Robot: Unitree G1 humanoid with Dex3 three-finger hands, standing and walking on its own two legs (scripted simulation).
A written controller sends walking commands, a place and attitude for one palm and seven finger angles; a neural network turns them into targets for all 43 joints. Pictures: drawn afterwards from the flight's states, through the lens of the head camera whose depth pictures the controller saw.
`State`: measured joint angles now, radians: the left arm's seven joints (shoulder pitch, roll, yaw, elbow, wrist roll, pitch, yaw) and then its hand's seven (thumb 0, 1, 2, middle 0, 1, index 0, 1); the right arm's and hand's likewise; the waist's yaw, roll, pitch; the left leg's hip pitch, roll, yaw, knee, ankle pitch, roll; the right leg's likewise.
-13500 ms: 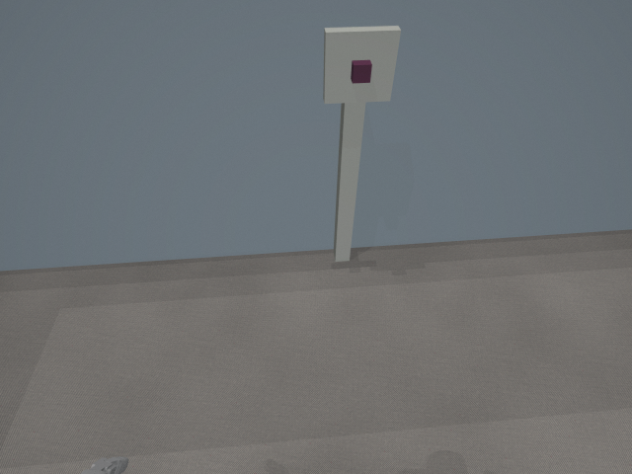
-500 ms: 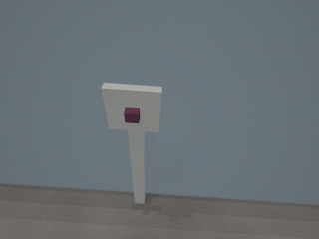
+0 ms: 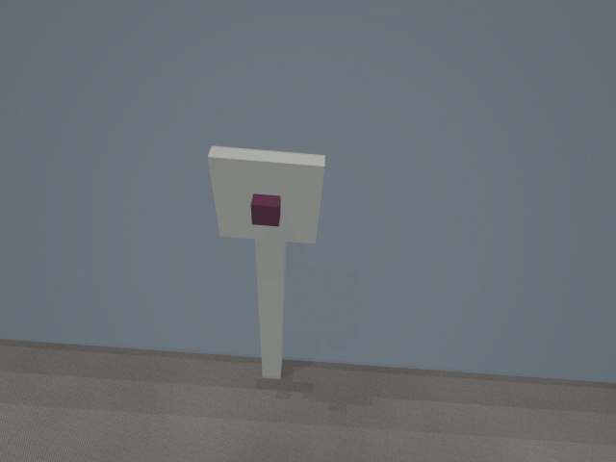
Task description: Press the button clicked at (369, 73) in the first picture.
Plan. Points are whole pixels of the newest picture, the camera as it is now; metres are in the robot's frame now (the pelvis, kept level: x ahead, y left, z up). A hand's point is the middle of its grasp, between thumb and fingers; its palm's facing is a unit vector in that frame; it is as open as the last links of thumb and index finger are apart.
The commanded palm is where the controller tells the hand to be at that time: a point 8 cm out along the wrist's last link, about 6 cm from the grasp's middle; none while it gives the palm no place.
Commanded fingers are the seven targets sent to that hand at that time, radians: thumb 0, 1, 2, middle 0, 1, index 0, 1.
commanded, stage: look again from close up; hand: left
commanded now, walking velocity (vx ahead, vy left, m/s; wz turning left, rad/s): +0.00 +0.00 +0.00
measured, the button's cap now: (266, 208) +0.49 +0.11 +0.04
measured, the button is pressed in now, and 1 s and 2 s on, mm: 0 0 0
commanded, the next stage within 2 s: shuffle to correct the standing spot in 0.54 s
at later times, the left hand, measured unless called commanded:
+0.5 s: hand out of the picture -0.04 +0.13 -0.18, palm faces +0.04 -0.99 -0.13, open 7.4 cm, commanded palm none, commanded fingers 0.00 0.90 0.90 -0.20 -0.30 -0.20 -0.30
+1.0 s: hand out of the picture -0.03 +0.08 -0.18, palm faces +0.05 -0.99 -0.14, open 7.4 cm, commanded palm none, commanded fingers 0.00 0.90 0.90 -0.20 -0.30 -0.20 -0.30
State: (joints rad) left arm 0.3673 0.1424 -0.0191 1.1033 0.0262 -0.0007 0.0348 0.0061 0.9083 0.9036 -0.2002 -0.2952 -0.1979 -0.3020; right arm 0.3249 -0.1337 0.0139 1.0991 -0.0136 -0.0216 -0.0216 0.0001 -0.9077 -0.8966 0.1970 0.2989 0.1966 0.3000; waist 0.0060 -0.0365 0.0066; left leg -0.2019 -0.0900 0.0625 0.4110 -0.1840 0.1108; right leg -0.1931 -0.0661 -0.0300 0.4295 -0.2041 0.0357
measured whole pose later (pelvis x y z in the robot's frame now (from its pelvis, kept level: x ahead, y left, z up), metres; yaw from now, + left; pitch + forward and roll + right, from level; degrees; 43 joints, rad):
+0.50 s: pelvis -0.01 -0.02 +0.00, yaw +0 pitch -1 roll +0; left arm 0.37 0.12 -0.02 1.09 0.03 -0.01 0.04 0.01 0.91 0.90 -0.20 -0.30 -0.20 -0.30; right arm 0.31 -0.13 0.01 1.11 -0.01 -0.02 -0.02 0.00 -0.91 -0.90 0.20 0.30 0.20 0.30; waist 0.01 -0.03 0.01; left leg -0.23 -0.06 0.04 0.42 -0.18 0.08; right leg -0.21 -0.04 -0.05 0.43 -0.20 0.02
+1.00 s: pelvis +0.01 -0.07 +0.00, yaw +0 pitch +0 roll +0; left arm 0.39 0.12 0.01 1.06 0.03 -0.01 0.02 0.01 0.91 0.90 -0.20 -0.30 -0.20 -0.30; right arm 0.33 -0.12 -0.01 1.10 -0.02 0.00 -0.03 0.00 -0.91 -0.90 0.20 0.30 0.20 0.30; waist 0.00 -0.02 0.00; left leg -0.28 0.00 0.02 0.51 -0.24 0.02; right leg -0.25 0.02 -0.07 0.50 -0.26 -0.05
